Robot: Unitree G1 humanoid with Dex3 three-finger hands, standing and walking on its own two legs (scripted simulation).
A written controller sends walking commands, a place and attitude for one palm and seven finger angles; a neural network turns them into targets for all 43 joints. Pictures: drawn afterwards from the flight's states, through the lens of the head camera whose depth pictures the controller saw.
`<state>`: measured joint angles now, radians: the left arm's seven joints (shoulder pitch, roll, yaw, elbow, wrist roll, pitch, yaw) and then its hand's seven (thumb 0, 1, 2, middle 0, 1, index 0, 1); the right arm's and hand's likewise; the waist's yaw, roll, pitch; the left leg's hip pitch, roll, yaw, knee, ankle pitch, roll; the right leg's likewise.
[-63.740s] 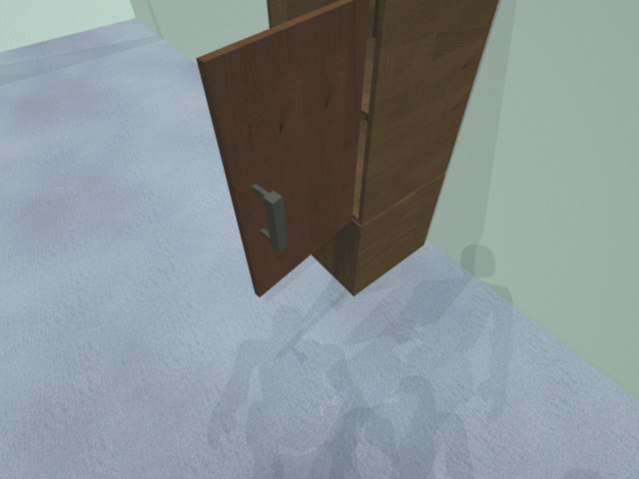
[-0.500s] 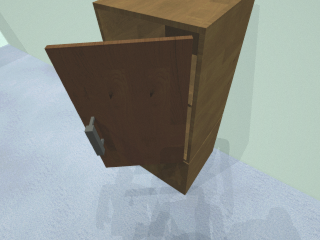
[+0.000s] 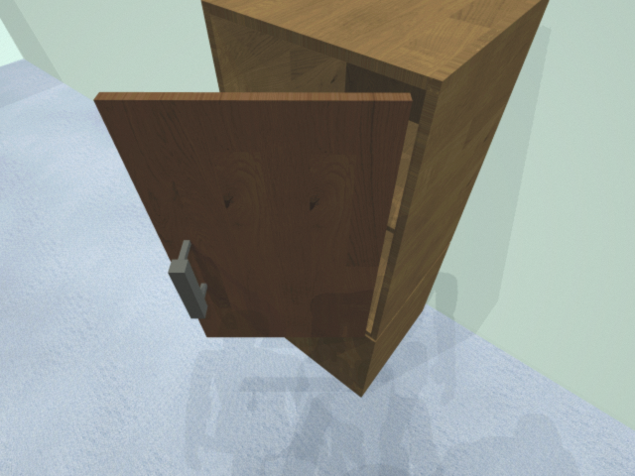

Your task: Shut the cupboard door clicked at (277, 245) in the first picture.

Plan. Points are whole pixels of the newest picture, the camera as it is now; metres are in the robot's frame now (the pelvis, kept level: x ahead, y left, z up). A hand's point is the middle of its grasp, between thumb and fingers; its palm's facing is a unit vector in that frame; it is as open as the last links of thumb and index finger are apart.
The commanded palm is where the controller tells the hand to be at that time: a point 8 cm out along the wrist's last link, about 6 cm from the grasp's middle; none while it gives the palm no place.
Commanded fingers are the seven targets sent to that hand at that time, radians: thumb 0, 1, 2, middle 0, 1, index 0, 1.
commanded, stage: come to a stop and stand still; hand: left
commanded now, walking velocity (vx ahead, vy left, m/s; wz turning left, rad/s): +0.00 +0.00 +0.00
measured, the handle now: (192, 280) +0.42 +0.25 -0.07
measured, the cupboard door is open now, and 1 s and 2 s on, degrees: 39 39 39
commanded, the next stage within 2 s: look again from close up in 0.42 s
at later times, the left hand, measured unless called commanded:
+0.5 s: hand out of the picture +0.03 +0.19 -0.17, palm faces +0.03 -0.97 -0.24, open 7.4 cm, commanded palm none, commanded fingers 0.00 0.90 0.90 -0.20 -0.30 -0.20 -0.30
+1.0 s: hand out of the picture +0.02 +0.18 -0.17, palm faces +0.05 -0.98 -0.21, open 7.4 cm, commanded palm none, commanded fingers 0.00 0.90 0.90 -0.20 -0.30 -0.20 -0.30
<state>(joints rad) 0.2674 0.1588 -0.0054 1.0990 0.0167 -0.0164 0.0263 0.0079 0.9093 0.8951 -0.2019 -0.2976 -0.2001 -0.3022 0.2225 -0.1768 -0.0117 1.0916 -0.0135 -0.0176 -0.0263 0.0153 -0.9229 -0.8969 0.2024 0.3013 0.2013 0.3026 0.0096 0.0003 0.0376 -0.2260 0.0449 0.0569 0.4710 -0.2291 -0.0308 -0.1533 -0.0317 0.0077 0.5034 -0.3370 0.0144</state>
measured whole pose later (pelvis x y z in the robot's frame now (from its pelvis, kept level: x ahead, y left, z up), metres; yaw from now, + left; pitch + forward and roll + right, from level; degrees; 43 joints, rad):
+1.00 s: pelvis +0.02 +0.00 +0.00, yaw +1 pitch -1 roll +1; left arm 0.25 0.18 0.01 1.12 0.01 -0.02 0.03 0.01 0.91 0.90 -0.20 -0.30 -0.20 -0.30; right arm 0.21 -0.16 -0.01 1.15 -0.01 -0.01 -0.03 0.01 -0.91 -0.90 0.20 0.30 0.20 0.30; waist 0.01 -0.02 0.05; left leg -0.17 0.04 0.03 0.41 -0.22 -0.04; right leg -0.08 -0.03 -0.02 0.41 -0.32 0.01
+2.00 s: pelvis -0.07 +0.01 -0.12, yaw +1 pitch +16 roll -3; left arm 0.46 0.21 0.14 -0.10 -0.22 -0.42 -0.08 0.02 0.90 0.90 -0.85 -1.01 -0.85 -1.01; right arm 0.31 -0.20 -0.02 0.55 0.00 -0.22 -0.05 0.02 -0.90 -0.90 0.21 0.30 0.20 0.30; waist 0.00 0.03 -0.16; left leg -1.09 0.06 -0.04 1.28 -0.47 -0.02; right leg -0.97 -0.02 -0.04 1.28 -0.59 0.01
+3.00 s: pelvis -0.06 +0.00 -0.12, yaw +1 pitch +17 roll -3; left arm 0.39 0.23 0.18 -0.06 -0.29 -0.47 -0.20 0.02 0.90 0.90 -1.30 -1.50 -1.30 -1.50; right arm 0.24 -0.23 -0.02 0.52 0.01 -0.15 -0.06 0.02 -0.90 -0.90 0.20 0.30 0.20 0.30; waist 0.01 0.03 -0.18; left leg -1.12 0.06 -0.06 1.32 -0.50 -0.03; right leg -0.99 -0.01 -0.06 1.32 -0.63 0.00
